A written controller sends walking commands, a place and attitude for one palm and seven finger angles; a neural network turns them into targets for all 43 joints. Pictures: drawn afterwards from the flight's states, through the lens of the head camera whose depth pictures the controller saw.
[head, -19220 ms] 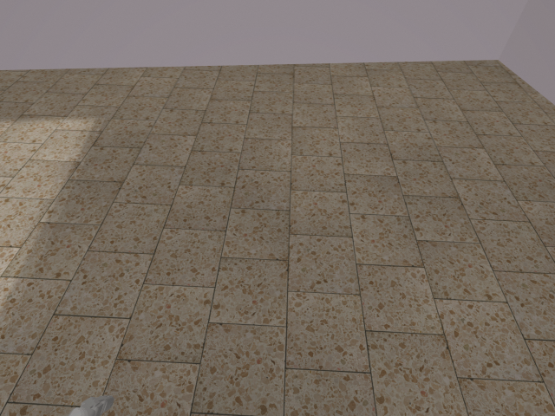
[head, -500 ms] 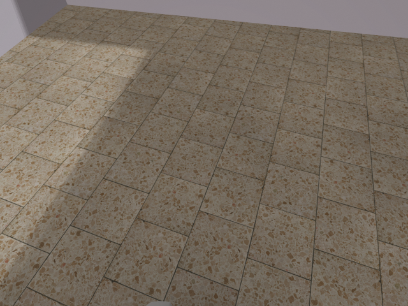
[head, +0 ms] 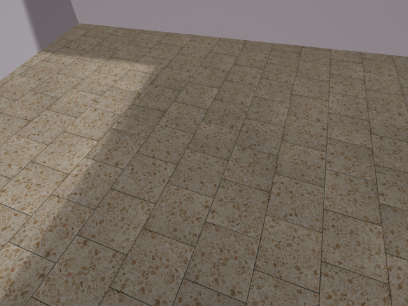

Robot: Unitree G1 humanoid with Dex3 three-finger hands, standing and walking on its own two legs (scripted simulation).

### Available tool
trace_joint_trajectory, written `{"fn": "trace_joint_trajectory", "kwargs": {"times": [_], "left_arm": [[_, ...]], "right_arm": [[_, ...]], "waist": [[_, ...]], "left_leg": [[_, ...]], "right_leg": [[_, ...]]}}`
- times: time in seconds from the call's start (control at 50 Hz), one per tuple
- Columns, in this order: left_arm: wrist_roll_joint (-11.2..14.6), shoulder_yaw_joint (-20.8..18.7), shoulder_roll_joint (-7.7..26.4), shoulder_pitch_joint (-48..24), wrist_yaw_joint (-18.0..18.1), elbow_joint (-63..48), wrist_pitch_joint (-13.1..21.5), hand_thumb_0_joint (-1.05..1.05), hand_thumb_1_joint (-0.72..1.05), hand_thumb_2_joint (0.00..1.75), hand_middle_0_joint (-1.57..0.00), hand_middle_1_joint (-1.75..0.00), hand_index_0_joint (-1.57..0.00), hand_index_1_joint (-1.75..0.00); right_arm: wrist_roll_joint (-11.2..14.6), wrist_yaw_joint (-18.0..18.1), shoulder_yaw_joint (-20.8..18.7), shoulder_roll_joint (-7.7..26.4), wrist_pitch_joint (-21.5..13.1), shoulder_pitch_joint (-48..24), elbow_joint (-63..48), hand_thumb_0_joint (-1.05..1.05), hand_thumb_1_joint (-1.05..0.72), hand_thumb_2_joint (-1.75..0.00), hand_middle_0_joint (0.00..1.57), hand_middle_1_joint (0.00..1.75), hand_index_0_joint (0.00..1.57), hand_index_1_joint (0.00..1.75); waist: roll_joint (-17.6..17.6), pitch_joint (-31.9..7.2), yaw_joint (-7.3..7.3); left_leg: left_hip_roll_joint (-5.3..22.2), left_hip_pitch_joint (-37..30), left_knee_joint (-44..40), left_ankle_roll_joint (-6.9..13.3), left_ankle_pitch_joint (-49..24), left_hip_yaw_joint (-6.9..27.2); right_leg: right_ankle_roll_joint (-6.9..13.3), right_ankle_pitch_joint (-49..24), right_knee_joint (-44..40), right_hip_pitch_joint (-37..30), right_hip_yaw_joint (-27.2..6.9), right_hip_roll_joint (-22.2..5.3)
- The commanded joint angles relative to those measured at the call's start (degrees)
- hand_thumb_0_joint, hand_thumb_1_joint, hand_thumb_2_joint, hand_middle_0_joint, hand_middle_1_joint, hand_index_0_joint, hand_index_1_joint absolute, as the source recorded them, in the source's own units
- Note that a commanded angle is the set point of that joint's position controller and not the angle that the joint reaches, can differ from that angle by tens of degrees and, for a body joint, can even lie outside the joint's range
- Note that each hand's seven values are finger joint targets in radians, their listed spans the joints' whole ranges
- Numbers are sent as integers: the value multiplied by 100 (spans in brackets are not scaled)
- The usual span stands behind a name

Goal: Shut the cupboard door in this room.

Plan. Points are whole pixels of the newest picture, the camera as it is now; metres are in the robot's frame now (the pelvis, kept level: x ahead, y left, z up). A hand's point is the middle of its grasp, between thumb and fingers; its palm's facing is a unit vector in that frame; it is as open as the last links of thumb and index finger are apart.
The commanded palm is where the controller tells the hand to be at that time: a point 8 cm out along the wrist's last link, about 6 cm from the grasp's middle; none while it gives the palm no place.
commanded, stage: turn or walk to find it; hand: left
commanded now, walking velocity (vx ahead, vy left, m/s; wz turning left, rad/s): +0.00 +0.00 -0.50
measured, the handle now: out of the picture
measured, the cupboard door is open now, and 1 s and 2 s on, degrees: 82 82 82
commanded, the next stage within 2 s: none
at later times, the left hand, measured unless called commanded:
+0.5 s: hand out of the picture +0.06 +0.18 -0.16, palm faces -0.12 -0.96 -0.26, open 7.3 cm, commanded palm none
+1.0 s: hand out of the picture +0.13 +0.11 -0.16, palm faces -0.44 -0.85 -0.30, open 7.4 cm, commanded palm none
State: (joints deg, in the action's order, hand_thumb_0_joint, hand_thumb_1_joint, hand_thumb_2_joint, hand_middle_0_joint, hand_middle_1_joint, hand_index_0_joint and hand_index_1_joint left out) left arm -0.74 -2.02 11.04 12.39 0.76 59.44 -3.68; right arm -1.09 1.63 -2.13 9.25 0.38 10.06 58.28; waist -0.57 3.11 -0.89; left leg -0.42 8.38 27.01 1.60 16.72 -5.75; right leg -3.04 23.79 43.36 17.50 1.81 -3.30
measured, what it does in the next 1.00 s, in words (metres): steps on the spot, turning right: right foot, then left foot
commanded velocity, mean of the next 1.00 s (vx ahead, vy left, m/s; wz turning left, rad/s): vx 0.00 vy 0.00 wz -0.50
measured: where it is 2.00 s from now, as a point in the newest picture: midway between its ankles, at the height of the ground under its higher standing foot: outside the picture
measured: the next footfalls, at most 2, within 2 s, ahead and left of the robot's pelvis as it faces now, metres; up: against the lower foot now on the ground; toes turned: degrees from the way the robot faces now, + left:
right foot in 0.06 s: +0.03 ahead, -0.12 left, +0.00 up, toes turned -6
left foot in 0.56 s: +0.03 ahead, +0.13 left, +0.00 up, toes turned -12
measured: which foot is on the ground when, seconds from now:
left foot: down 0.00-0.06, up 0.08-0.54, down 0.56-0.96, up 0.98-1.00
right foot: up 0.00-0.04, down 0.06-0.56, up 0.58-0.92, down 0.94-1.00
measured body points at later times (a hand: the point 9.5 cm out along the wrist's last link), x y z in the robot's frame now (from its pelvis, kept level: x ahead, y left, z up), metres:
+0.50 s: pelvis -0.02 -0.01 +0.00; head +0.02 -0.03 +0.45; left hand +0.07 +0.23 -0.14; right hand +0.02 -0.29 -0.15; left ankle -0.01 +0.14 -0.70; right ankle -0.01 -0.11 -0.74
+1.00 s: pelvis -0.05 -0.04 -0.02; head -0.03 -0.09 +0.43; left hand +0.15 +0.15 -0.14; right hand -0.13 -0.28 -0.18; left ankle -0.01 +0.13 -0.71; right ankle -0.08 -0.12 -0.74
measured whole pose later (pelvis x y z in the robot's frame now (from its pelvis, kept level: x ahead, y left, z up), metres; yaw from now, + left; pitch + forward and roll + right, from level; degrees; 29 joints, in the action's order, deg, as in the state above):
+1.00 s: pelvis -0.05 -0.04 -0.02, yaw -28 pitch -1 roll +1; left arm -0.9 -3.5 12.1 8.2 -1.2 52.6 -1.8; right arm -0.8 0.6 -4.1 13.7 2.8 11.8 54.3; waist 4.1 7.5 1.2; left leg 9.9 17.5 48.9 -4.3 28.6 -7.6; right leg 2.2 17.9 39.7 19.0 5.4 -1.4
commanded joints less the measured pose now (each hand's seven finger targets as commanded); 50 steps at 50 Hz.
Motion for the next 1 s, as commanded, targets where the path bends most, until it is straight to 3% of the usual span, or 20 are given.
{"fn": "trace_joint_trajectory", "kwargs": {"times": [0.0, 0.02, 0.04, 0.06, 0.1, 0.16, 0.36, 0.46, 0.5, 0.52, 0.54, 0.56, 0.58, 0.62, 0.7, 0.84, 0.9, 0.94, 0.96, 0.98], "left_arm": [[-34, -161, 498, 450, -27, -249, 182, 0, 90, 90, -20, -30, -20, -30], [-65, -203, 705, 640, -17, -229, 236, 0, 90, 90, -20, -30, -20, -30], [-113, -299, 1167, 640, 25, -240, 288, 0, 90, 90, -20, -30, -20, -30], [-32, -311, 1256, 835, 34, -269, 287, 0, 90, 90, -20, -30, -20, -30], [-21, -378, 1083, 394, 85, -387, 277, 0, 90, 90, -20, -30, -20, -30], [-13, -360, 892, 0, 69, -562, 291, 0, 90, 90, -20, -30, -20, -30], [-60, -458, 1122, 299, 2, -551, 297, 0, 90, 90, -20, -30, -20, -30], [-71, -502, 1275, -61, 4, -691, 234, 0, 90, 90, -20, -30, -20, -30], [-13, -487, 1221, -303, 3, -766, 199, 0, 90, 90, -20, -30, -20, -30], [32, -428, 1025, -334, -11, -855, 178, 0, 90, 90, -20, -30, -20, -30], [76, -357, 690, -210, -69, -957, 161, 0, 90, 90, -20, -30, -20, -30], [-8, -361, 770, -294, -71, -978, 137, 0, 90, 90, -20, -30, -20, -30], [-50, -410, 868, -236, -93, -1014, 112, 0, 90, 90, -20, -30, -20, -30], [-92, -497, 938, -194, -142, -862, 43, 0, 90, 90, -20, -30, -20, -30], [-44, -407, 737, -225, -220, -947, 41, 0, 90, 90, -20, -30, -20, -30], [-17, -284, 545, -555, -256, -1212, 132, 0, 90, 90, -20, -30, -20, -30], [-31, -344, 778, 102, -244, -976, 271, 0, 90, 90, -20, -30, -20, -30], [-61, -567, 1929, 838, -76, -746, 366, 0, 90, 90, -20, -30, -20, -30], [12, -545, 1796, 962, -3, -732, 319, 0, 90, 90, -20, -30, -20, -30], [11, -547, 1581, 659, 36, -778, 312, 0, 90, 90, -20, -30, -20, -30]], "right_arm": [[9, 65, -275, 1085, -12, 233, -174, 0, -90, -90, 20, 30, 20, 30], [43, 56, -276, 947, -6, 230, -212, 0, -90, -90, 20, 30, 20, 30], [79, 41, -222, 599, 8, 264, -356, 0, -90, -90, 20, 30, 20, 30], [60, 48, -188, 652, 87, -171, -518, 0, -90, -90, 20, 30, 20, 30], [31, 43, -241, 746, 171, -199, -450, 0, -90, -90, 20, 30, 20, 30], [15, -19, -275, 758, 156, 29, -318, 0, -90, -90, 20, 30, 20, 30], [31, 16, -230, 792, 110, -244, -575, 0, -90, -90, 20, 30, 20, 30], [98, 54, -202, 773, 25, 15, -616, 0, -90, -90, 20, 30, 20, 30], [113, 87, -200, 843, -54, 498, -479, 0, -90, -90, 20, 30, 20, 30], [98, 106, -240, 1084, -111, 675, -461, 0, -90, -90, 20, 30, 20, 30], [13, 98, -327, 1569, -128, 525, -581, 0, -90, -90, 20, 30, 20, 30], [18, 75, -352, 1725, -49, 376, -708, 0, -90, -90, 20, 30, 20, 30], [-35, 57, -303, 1600, -25, 163, -847, 0, -90, -90, 20, 30, 20, 30], [-52, 88, -219, 1223, -65, -237, -916, 0, -90, -90, 20, 30, 20, 30], [-47, 58, -258, 1173, -99, 35, -908, 0, -90, -90, 20, 30, 20, 30], [-59, -30, -433, 1424, -34, 311, -759, 0, -90, -90, 20, 30, 20, 30], [-14, -67, -465, 1436, 1, 279, -754, 0, -90, -90, 20, 30, 20, 30], [38, -99, -243, 714, 42, -78, -1183, 0, -90, -90, 20, 30, 20, 30], [62, -19, -240, 839, 123, -285, -1227, 0, -90, -90, 20, 30, 20, 30], [59, 8, -250, 833, 172, -252, -1110, 0, -90, -90, 20, 30, 20, 30]], "waist": [[551, -109, -83], [-53, -254, -133], [-1443, -201, -70], [-1395, -56, -324], [-1123, 129, -191], [-427, -84, 20], [-752, -521, -186], [-858, -677, -14], [-748, -870, 237], [-58, -918, 343], [1542, -751, 264], [1644, -484, 251], [1157, -270, 146], [1296, 48, -42], [884, -43, 29], [1282, -367, 273], [901, -645, -44], [-1930, -818, -437], [-1311, -855, -514], [-1412, -657, -384]], "left_leg": [[1527, 388, -16, 429, -2088, 852], [1162, 664, 634, 108, -1300, 496], [431, 1686, 1611, -248, 528, -88], [268, 1722, 2522, -318, 1758, 195], [367, 1984, 3392, -288, 1327, 732], [434, 1973, 3567, -396, 661, 706], [329, 1890, 2381, -572, 766, 630], [173, 1018, 974, -486, 683, 532], [145, -102, -311, -445, -271, 441], [681, -847, -840, -301, -461, 869], [2073, -1224, -1283, 127, -958, 2303], [2715, -499, -1241, 544, -1344, 2434], [2633, 129, -1203, 747, -1175, 2214], [2030, 369, -1162, 543, -1607, 1438], [1718, -71, -853, 534, -2287, 685], [2026, -479, -219, 552, -2882, 205], [1705, 41, 957, 8, -2438, -296], [572, 2596, 3427, -601, 2124, -319], [670, 2436, 3952, -503, 2046, 445], [730, 2427, 4150, -455, 1685, 670]], "right_leg": [[118, -1201, -1473, -685, 125, 28], [269, -2023, -2035, -1069, -450, -371], [777, -3094, -2374, -1506, -1988, -1512], [1389, -3697, -2632, -919, -2319, -1978], [1581, -2363, -2853, -532, -2243, -1595], [1309, -2314, -2653, -659, -1675, -1112], [1363, -2813, -2393, -1209, -2087, -905], [1285, -3199, -2063, -877, -2281, -775], [935, -2941, -1646, -290, -2141, -483], [668, -2170, -1137, 428, -1775, -73], [329, -101, -47, 1588, -994, 681], [163, 954, 1047, 1538, -577, 551], [117, 874, 1760, 1347, -603, 458], [19, 350, 2441, 1456, -562, 345], [-94, -31, 2552, 1609, -259, 217], [-36, 300, 140, 743, 336, 78], [106, -1301, -1661, -650, 521, 217], [1087, -4932, -2127, -2093, -2459, -2000], [1481, -5157, -2078, -1709, -2211, -2125], [1447, -4192, -2289, -1241, -2130, -1771]]}}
